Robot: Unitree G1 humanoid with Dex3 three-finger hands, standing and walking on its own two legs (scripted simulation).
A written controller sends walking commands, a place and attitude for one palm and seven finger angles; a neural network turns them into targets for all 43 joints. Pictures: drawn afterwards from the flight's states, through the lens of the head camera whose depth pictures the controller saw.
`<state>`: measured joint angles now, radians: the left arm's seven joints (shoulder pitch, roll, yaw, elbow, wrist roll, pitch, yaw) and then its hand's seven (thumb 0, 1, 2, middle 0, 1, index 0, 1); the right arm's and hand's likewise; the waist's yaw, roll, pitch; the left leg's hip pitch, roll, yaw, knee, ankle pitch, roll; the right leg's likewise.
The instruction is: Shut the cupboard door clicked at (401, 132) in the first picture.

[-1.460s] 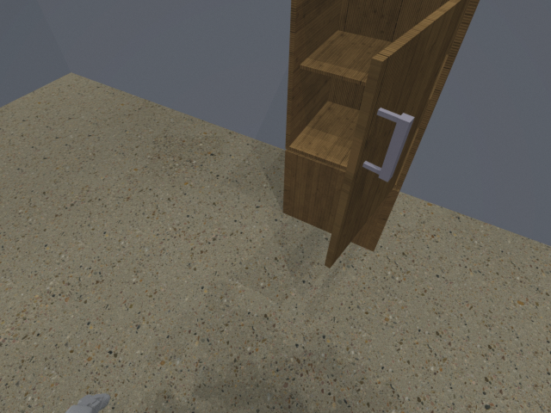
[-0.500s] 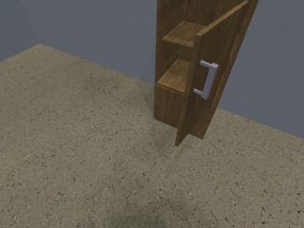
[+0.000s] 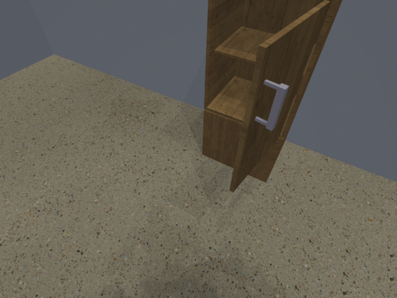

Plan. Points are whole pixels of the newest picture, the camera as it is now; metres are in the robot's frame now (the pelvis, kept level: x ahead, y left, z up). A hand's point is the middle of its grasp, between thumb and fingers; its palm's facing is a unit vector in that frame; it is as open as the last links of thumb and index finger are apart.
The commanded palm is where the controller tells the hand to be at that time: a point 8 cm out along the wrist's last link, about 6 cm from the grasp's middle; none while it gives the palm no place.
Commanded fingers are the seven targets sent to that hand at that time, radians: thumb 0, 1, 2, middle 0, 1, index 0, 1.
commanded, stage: look at it before walking up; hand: left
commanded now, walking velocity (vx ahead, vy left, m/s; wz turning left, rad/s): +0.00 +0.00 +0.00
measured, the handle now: (269, 105) +0.59 -0.15 +0.07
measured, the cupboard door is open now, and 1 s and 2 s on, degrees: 81 81 81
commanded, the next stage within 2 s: walk around to get in front in 0.08 s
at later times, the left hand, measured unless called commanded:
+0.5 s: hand out of the picture +0.06 +0.21 -0.18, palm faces -0.11 -0.95 -0.28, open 7.4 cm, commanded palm none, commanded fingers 0.00 0.90 0.90 -0.20 -0.30 -0.20 -0.30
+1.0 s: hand out of the picture +0.08 +0.22 -0.18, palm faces -0.26 -0.93 -0.24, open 7.4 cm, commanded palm none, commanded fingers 0.00 0.90 0.90 -0.20 -0.30 -0.20 -0.30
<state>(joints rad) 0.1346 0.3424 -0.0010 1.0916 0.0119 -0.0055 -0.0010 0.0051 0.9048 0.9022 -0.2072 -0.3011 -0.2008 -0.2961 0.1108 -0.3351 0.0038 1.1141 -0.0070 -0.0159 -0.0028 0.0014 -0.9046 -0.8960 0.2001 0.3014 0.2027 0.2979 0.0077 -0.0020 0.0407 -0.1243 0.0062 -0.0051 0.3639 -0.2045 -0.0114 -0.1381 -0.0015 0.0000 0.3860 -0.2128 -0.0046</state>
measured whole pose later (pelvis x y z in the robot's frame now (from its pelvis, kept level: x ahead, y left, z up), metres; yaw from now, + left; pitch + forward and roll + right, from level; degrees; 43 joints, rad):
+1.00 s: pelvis -0.05 +0.03 -0.02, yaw -20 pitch +2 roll +0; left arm 0.24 0.26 0.08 0.90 0.02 0.07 0.00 0.01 0.90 0.90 -0.21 -0.30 -0.20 -0.30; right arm 0.12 -0.23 -0.05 0.88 0.00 0.00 -0.03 0.00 -0.91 -0.90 0.20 0.30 0.20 0.30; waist 0.04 -0.04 0.04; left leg -0.24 0.00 -0.01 0.53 -0.32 -0.01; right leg -0.42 0.12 0.23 0.55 -0.17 0.01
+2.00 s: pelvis -0.04 +0.03 -0.01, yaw -58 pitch +1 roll -2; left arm 0.18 0.26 0.10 0.90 0.02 0.08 -0.04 0.01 0.91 0.90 -0.20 -0.30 -0.20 -0.30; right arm 0.22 -0.17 -0.02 0.89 -0.03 0.00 -0.03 0.00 -0.90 -0.90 0.20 0.30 0.20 0.30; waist 0.01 -0.03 0.08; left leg -0.24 0.12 0.20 0.51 -0.28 0.01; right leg -0.47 -0.02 -0.03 1.07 -0.44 0.06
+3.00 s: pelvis -0.05 +0.00 +0.00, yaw -95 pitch +1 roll -1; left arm 0.15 0.22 0.10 0.93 0.03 0.06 -0.06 0.01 0.91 0.90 -0.20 -0.30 -0.19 -0.30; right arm 0.36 -0.21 -0.06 0.99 -0.04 -0.02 -0.01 0.00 -0.90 -0.90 0.20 0.30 0.20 0.30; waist -0.05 0.02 0.05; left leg -0.15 0.19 0.34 0.47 -0.31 -0.04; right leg -0.38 -0.07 -0.11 0.73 -0.40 0.03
